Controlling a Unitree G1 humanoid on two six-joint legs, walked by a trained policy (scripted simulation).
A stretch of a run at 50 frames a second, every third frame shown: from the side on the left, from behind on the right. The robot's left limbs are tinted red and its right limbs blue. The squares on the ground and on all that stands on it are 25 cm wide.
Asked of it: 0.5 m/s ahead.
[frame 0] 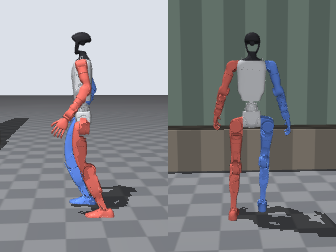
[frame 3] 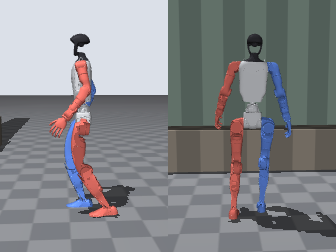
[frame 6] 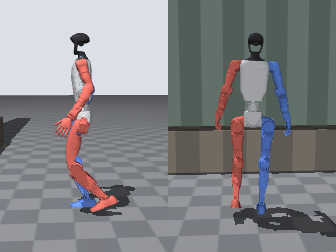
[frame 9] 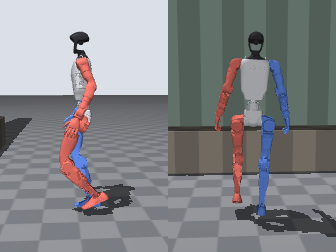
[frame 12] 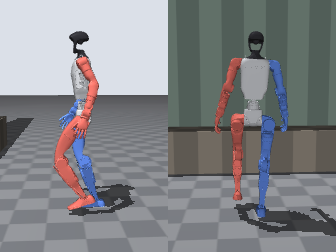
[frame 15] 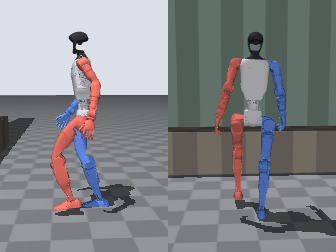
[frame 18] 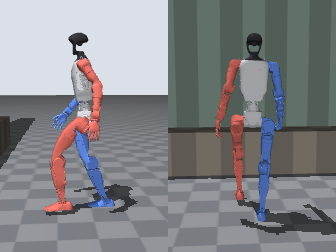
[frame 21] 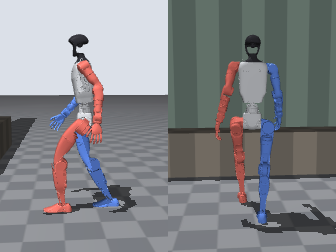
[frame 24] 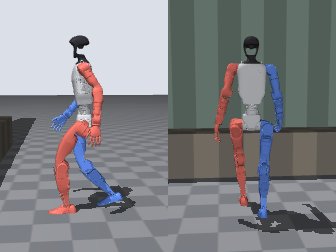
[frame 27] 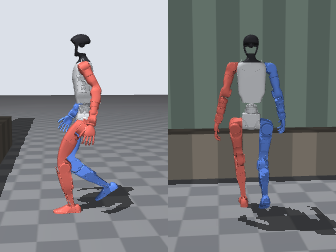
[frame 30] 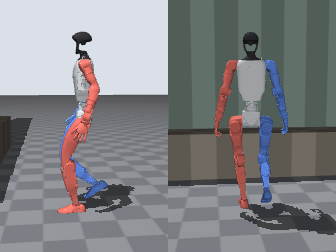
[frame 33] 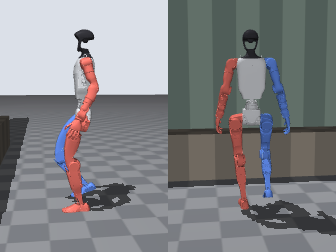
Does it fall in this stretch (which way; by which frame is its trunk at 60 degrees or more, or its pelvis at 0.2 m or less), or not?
no
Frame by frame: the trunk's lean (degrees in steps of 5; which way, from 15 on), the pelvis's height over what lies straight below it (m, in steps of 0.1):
0: 0, 0.8
3: 5, 0.8
6: 5, 0.8
9: 5, 0.8
12: 5, 0.8
15: 5, 0.8
18: 5, 0.8
21: 5, 0.8
24: 5, 0.7
27: 5, 0.8
30: 0, 0.8
33: 0, 0.8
